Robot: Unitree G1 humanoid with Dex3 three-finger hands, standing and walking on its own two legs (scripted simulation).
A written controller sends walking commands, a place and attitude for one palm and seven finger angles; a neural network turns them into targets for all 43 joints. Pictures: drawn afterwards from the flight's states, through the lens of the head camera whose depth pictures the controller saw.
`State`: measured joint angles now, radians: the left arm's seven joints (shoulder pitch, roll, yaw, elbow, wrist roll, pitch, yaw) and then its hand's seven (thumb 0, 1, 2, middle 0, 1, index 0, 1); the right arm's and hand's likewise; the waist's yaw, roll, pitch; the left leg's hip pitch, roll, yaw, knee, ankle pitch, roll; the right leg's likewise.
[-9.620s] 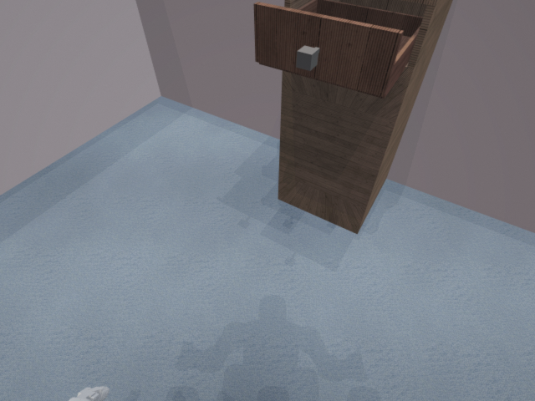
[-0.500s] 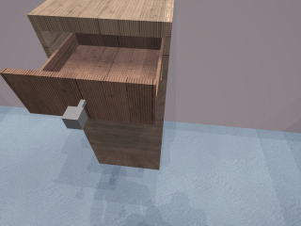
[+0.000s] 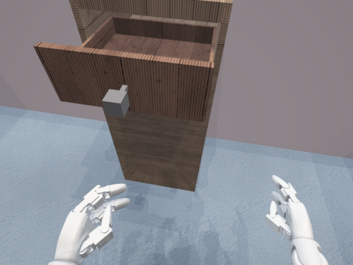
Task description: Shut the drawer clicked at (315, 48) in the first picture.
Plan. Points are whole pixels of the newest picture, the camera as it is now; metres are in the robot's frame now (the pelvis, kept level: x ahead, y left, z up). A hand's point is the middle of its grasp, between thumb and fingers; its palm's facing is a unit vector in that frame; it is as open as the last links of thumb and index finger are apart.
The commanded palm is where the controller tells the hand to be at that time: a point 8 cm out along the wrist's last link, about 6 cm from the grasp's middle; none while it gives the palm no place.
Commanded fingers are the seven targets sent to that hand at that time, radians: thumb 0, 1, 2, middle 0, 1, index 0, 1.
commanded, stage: raise the hand and make a fist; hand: left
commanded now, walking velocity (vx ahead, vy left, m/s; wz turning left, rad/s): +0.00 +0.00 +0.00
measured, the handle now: (119, 97) +0.42 +0.18 +0.17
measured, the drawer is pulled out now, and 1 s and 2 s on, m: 0.21 0.21 0.21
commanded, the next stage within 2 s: bring the fist close to the handle in 1.42 s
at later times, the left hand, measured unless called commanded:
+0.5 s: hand (96, 183) +0.22 +0.16 +0.15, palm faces -0.06 -1.00 -0.07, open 3.3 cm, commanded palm +0.18 +0.21 +0.17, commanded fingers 0.00 0.90 0.90 -1.20 -1.38 -1.20 -1.38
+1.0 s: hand (69, 143) +0.22 +0.17 +0.26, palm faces -0.03 -0.99 -0.15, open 3.3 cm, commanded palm +0.19 +0.21 +0.27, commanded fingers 0.00 0.90 0.90 -1.40 -1.60 -1.40 -1.60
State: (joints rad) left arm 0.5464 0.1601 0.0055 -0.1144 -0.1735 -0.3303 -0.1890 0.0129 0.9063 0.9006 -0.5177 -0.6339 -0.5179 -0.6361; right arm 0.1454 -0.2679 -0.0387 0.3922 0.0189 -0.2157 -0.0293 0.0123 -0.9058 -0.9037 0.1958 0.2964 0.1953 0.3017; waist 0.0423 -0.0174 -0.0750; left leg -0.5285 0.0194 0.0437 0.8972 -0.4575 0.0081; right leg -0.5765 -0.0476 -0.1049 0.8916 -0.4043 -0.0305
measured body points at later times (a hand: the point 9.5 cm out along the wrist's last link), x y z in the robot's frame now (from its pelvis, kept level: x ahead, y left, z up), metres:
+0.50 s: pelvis +0.01 +0.02 +0.03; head +0.01 +0.01 +0.48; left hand +0.21 +0.22 +0.16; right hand +0.17 -0.21 -0.04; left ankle +0.00 +0.11 -0.69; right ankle +0.03 -0.10 -0.69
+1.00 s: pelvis +0.02 +0.00 +0.04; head -0.03 -0.03 +0.49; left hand +0.21 +0.22 +0.27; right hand +0.26 -0.18 +0.00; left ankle +0.00 +0.11 -0.69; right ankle +0.03 -0.10 -0.69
